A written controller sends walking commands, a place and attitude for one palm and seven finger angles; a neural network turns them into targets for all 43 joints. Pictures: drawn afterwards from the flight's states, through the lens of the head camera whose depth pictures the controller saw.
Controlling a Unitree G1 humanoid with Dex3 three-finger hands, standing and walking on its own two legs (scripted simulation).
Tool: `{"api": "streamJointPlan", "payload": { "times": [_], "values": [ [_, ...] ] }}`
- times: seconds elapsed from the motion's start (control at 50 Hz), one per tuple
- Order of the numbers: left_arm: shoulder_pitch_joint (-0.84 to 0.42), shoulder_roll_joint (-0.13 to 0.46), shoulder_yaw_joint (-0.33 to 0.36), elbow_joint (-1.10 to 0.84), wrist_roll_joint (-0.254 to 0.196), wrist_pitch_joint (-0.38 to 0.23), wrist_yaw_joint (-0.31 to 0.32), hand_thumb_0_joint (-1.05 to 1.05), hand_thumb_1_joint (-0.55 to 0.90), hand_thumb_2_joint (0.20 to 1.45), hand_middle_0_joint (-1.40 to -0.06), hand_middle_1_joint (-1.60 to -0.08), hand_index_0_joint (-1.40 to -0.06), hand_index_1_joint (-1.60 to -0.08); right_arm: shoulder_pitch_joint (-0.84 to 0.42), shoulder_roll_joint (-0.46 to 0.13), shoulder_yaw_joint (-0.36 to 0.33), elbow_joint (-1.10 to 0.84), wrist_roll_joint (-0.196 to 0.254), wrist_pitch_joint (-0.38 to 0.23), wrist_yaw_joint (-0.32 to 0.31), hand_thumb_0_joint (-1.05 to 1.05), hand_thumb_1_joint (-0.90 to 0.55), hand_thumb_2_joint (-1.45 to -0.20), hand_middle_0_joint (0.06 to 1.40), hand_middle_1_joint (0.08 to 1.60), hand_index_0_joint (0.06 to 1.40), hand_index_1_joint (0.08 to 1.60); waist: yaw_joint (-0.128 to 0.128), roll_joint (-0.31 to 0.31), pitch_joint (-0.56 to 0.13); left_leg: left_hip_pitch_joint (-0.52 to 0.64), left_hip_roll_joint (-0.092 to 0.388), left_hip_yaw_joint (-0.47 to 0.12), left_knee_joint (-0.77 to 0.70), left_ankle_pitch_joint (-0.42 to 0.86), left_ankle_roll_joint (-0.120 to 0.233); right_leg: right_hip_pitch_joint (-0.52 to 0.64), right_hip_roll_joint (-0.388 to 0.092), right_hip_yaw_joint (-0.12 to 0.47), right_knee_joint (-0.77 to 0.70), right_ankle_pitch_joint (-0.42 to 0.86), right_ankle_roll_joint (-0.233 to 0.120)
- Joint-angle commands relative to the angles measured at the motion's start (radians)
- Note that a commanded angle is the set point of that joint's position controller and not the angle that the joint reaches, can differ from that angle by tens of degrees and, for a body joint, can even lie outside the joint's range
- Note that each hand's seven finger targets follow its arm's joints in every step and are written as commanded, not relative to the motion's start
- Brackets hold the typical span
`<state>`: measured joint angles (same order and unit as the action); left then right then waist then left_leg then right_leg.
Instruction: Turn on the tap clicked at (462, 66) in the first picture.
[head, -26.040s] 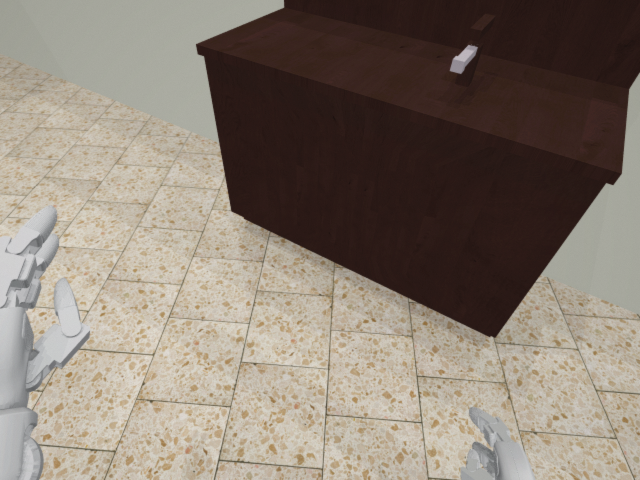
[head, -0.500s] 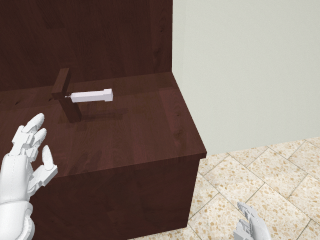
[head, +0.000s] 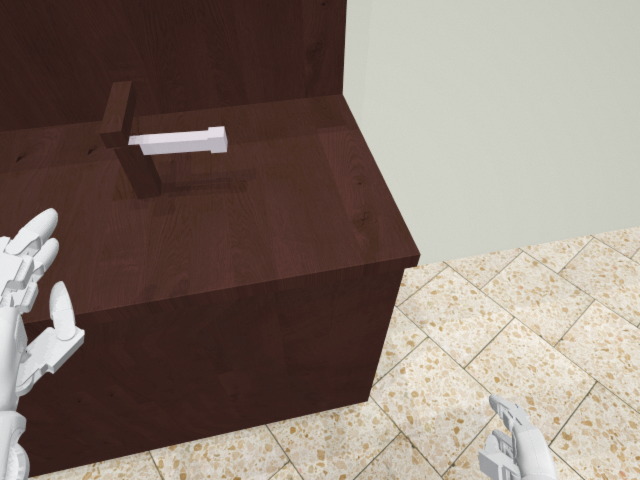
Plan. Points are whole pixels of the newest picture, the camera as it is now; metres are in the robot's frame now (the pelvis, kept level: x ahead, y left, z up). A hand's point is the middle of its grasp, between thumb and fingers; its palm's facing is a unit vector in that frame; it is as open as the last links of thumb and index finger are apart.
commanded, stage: step back with the hand held close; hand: left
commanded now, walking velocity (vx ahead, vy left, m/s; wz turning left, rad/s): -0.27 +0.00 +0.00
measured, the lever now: (217, 139) +0.56 +0.21 +0.12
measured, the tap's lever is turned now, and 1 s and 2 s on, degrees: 85 85 85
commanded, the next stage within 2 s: stop stepping back and stand still in 0.84 s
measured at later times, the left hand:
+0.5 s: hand (19, 415) +0.14 +0.26 +0.15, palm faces +0.39 -0.85 -0.35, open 7.4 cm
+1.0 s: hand out of the picture +0.02 +0.22 +0.16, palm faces +0.28 -0.87 -0.41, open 7.4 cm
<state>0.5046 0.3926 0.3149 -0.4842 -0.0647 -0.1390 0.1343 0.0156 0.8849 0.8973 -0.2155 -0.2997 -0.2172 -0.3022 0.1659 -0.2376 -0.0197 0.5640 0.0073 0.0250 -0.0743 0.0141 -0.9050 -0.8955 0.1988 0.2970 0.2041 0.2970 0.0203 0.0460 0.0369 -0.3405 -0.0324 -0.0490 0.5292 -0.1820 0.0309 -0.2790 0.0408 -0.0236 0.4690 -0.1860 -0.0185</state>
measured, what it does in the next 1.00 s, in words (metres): walks backwards: left foot, then right foot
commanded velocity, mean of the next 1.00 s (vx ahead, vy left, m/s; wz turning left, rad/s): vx -0.30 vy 0.01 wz -0.04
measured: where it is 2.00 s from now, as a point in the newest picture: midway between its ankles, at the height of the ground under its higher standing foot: outside the picture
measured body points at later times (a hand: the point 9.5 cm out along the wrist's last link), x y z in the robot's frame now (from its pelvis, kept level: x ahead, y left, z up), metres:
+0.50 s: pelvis -0.06 +0.02 -0.01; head -0.04 +0.04 +0.44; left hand +0.11 +0.30 +0.17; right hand +0.13 -0.21 -0.09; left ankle -0.03 +0.13 -0.73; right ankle +0.01 -0.11 -0.73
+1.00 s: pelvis -0.20 +0.00 +0.01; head -0.18 +0.01 +0.45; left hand +0.00 +0.27 +0.18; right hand -0.03 -0.24 -0.07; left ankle -0.20 +0.13 -0.69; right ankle -0.15 -0.11 -0.73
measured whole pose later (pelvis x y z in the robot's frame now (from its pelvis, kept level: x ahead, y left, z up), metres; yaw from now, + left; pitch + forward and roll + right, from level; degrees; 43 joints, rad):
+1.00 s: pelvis -0.20 +0.00 +0.01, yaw -1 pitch +2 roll +1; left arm 0.53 0.40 0.30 -0.56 -0.05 -0.12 0.13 0.01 0.88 0.90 -0.22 -0.30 -0.22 -0.30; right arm 0.16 -0.19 0.00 0.59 -0.01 0.01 -0.07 0.01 -0.90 -0.89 0.20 0.30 0.21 0.30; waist -0.01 -0.05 -0.02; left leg -0.44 0.00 0.02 0.85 -0.40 -0.03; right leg -0.34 0.01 0.06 0.46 -0.15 -0.01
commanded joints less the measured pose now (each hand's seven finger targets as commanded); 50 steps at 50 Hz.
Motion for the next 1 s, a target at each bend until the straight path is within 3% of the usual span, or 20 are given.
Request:
{"api": "streamJointPlan", "payload": {
  "times": [0.0,0.06,0.14,0.24,0.28,0.34,0.38,0.44,0.46,0.5,0.54,0.6,0.66,0.74,0.76,0.8,0.82,0.84,0.92,0.98],
  "values": [
    [-0.029,0.140,0.110,-0.194,0.005,-0.069,0.030,0.000,0.900,0.900,-0.200,-0.300,-0.200,-0.300,-0.096,-0.110,-0.033,-0.163,0.003,-0.060,-0.013,0.000,-0.900,-0.900,0.200,0.300,0.200,0.300,-0.010,0.008,-0.118,-0.026,0.110,-0.127,-0.117,-0.231,0.022,-0.008,-0.111,0.110,-0.098,-0.148,-0.008],
    [-0.040,0.122,0.098,-0.189,0.016,-0.070,0.034,0.000,0.900,0.900,-0.200,-0.300,-0.200,-0.300,-0.098,-0.114,-0.028,-0.162,-0.001,-0.065,-0.015,0.000,-0.900,-0.900,0.200,0.300,0.200,0.300,-0.013,0.051,-0.101,-0.111,0.138,-0.169,-0.189,-0.354,0.037,0.021,-0.072,0.090,-0.052,-0.213,0.005],
    [-0.116,0.162,0.143,-0.220,0.049,-0.081,0.038,0.000,0.900,0.900,-0.200,-0.300,-0.200,-0.300,-0.107,-0.133,-0.033,-0.168,-0.006,-0.077,-0.023,0.000,-0.900,-0.900,0.200,0.300,0.200,0.300,-0.004,0.138,-0.110,-0.341,0.203,-0.267,-0.341,-0.513,0.084,0.261,0.009,0.056,0.150,-0.059,0.032],
    [-0.083,0.171,0.170,-0.227,0.059,-0.087,0.027,0.000,0.900,0.900,-0.200,-0.300,-0.200,-0.300,-0.090,-0.123,-0.037,-0.164,-0.016,-0.090,-0.018,0.000,-0.900,-0.900,0.200,0.300,0.200,0.300,0.001,0.096,-0.132,-0.345,0.185,-0.234,-0.275,-0.488,0.093,0.284,0.003,0.093,0.142,-0.002,0.025],
    [-0.051,0.129,0.130,-0.204,0.042,-0.085,0.019,0.000,0.900,0.900,-0.200,-0.300,-0.200,-0.300,-0.077,-0.094,-0.031,-0.149,-0.009,-0.084,-0.008,0.000,-0.900,-0.900,0.200,0.300,0.200,0.300,-0.007,-0.011,-0.123,-0.217,0.125,-0.148,-0.133,-0.330,0.051,0.140,-0.077,0.169,0.019,0.047,-0.017],
    [-0.066,0.142,0.109,-0.256,0.016,-0.074,0.034,0.000,0.900,0.900,-0.200,-0.300,-0.200,-0.300,-0.053,-0.076,-0.041,-0.113,-0.002,-0.071,0.004,0.000,-0.900,-0.900,0.200,0.300,0.200,0.300,-0.024,-0.219,-0.181,0.065,0.029,-0.017,0.261,-0.165,-0.035,-0.161,-0.313,0.367,-0.182,0.002,-0.143],
    [-0.067,0.143,0.096,-0.272,0.015,-0.074,0.038,0.000,0.900,0.900,-0.200,-0.300,-0.200,-0.300,-0.064,-0.056,-0.031,-0.120,-0.006,-0.068,0.008,0.000,-0.900,-0.900,0.200,0.300,0.200,0.300,-0.031,-0.202,-0.177,0.030,0.032,-0.011,0.373,-0.176,-0.043,-0.139,-0.365,0.351,-0.159,0.198,-0.166],
    [-0.091,0.199,0.145,-0.291,0.019,-0.074,0.042,0.000,0.900,0.900,-0.200,-0.300,-0.200,-0.300,-0.087,-0.060,-0.019,-0.122,-0.013,-0.060,0.001,0.000,-0.900,-0.900,0.200,0.300,0.200,0.300,-0.032,-0.113,-0.140,0.003,0.076,-0.022,0.134,-0.106,-0.031,-0.072,-0.304,0.250,-0.030,0.339,-0.100],
    [-0.076,0.181,0.140,-0.291,0.017,-0.077,0.044,0.000,0.900,0.900,-0.200,-0.300,-0.200,-0.300,-0.086,-0.061,-0.015,-0.119,-0.011,-0.056,-0.005,0.000,-0.900,-0.900,0.200,0.300,0.200,0.300,-0.031,-0.059,-0.140,0.017,0.101,-0.051,-0.019,0.011,-0.013,-0.065,-0.234,0.192,0.042,0.281,-0.056],
    [-0.064,0.169,0.151,-0.316,0.018,-0.090,0.048,0.000,0.900,0.900,-0.200,-0.300,-0.200,-0.300,-0.100,-0.091,-0.027,-0.136,-0.014,-0.070,-0.016,0.000,-0.900,-0.900,0.200,0.300,0.200,0.300,-0.014,0.210,-0.179,-0.003,0.279,-0.214,-0.170,0.256,0.062,-0.046,-0.042,0.077,0.257,0.008,0.032],
    [-0.053,0.190,0.183,-0.309,0.011,-0.090,0.054,0.000,0.900,0.900,-0.200,-0.300,-0.200,-0.300,-0.061,-0.069,-0.039,-0.126,-0.019,-0.095,-0.014,0.000,-0.900,-0.900,0.200,0.300,0.200,0.300,-0.007,0.217,-0.232,0.081,0.338,-0.229,-0.165,0.473,0.106,-0.124,0.000,0.084,0.418,-0.260,0.033],
    [-0.085,0.146,0.147,-0.356,0.009,-0.084,0.039,0.000,0.900,0.900,-0.200,-0.300,-0.200,-0.300,-0.039,-0.070,-0.045,-0.091,-0.029,-0.123,0.009,0.000,-0.900,-0.900,0.200,0.300,0.200,0.300,-0.007,0.163,-0.260,0.197,0.335,-0.171,-0.130,0.622,0.109,-0.157,-0.011,0.103,0.440,-0.285,0.040],
    [-0.055,0.100,0.093,-0.322,0.005,-0.049,0.034,0.000,0.900,0.900,-0.200,-0.300,-0.200,-0.300,-0.063,-0.075,-0.037,-0.095,-0.019,-0.130,0.019,0.000,-0.900,-0.900,0.200,0.300,0.200,0.300,0.000,0.144,-0.248,0.233,0.310,-0.119,-0.131,0.570,0.070,-0.098,-0.012,0.075,0.241,-0.210,0.046],
    [-0.072,0.123,0.100,-0.262,0.020,-0.021,0.023,0.000,0.900,0.900,-0.200,-0.300,-0.200,-0.300,-0.105,-0.096,-0.031,-0.099,-0.027,-0.114,0.014,0.000,-0.900,-0.900,0.200,0.300,0.200,0.300,0.006,0.114,-0.185,0.072,0.269,-0.092,-0.154,0.170,0.037,0.075,-0.003,0.056,-0.022,0.005,0.048],
    [-0.083,0.108,0.086,-0.256,0.019,-0.023,0.017,0.000,0.900,0.900,-0.200,-0.300,-0.200,-0.300,-0.115,-0.084,-0.025,-0.102,-0.022,-0.107,0.014,0.000,-0.900,-0.900,0.200,0.300,0.200,0.300,0.009,0.053,-0.175,0.036,0.225,-0.058,-0.098,0.053,0.013,0.088,-0.032,0.071,-0.116,0.110,0.037],
    [-0.119,0.179,0.115,-0.255,0.005,-0.036,0.020,0.000,0.900,0.900,-0.200,-0.300,-0.200,-0.300,-0.128,-0.043,-0.012,-0.115,-0.014,-0.094,0.008,0.000,-0.900,-0.900,0.200,0.300,0.200,0.300,-0.009,-0.232,-0.162,-0.025,0.065,0.089,0.142,-0.184,-0.064,-0.015,-0.282,0.302,-0.171,0.372,-0.058],
    [-0.098,0.175,0.108,-0.248,0.008,-0.043,0.024,0.000,0.900,0.900,-0.200,-0.300,-0.200,-0.300,-0.118,-0.036,-0.024,-0.113,-0.003,-0.088,0.005,0.000,-0.900,-0.900,0.200,0.300,0.200,0.300,0.009,-0.310,-0.208,-0.071,0.028,0.059,0.344,-0.263,-0.067,0.007,-0.356,0.344,-0.182,0.486,-0.107],
    [-0.074,0.192,0.130,-0.266,0.010,-0.040,0.029,0.000,0.900,0.900,-0.200,-0.300,-0.200,-0.300,-0.117,-0.050,-0.038,-0.116,-0.002,-0.087,0.004,0.000,-0.900,-0.900,0.200,0.300,0.200,0.300,0.012,-0.304,-0.254,-0.096,0.018,0.006,0.467,-0.301,-0.067,0.013,-0.361,0.334,-0.162,0.544,-0.113],
    [-0.010,0.179,0.151,-0.250,0.011,-0.039,0.027,0.000,0.900,0.900,-0.200,-0.300,-0.200,-0.300,-0.124,-0.016,-0.003,-0.128,-0.018,-0.049,-0.006,0.000,-0.900,-0.900,0.200,0.300,0.200,0.300,-0.018,-0.167,-0.203,-0.097,0.058,0.033,0.381,-0.230,-0.063,0.024,-0.291,0.229,-0.104,0.443,-0.114],
    [0.014,0.152,0.145,-0.197,0.005,-0.032,0.041,0.000,0.900,0.900,-0.200,-0.300,-0.200,-0.300,-0.072,-0.054,-0.017,-0.138,-0.003,-0.057,-0.021,0.000,-0.900,-0.900,0.200,0.300,0.200,0.300,-0.030,-0.154,-0.209,0.061,0.052,0.053,0.122,-0.189,-0.027,-0.023,-0.262,0.240,-0.123,0.069,-0.085]
  ]
}}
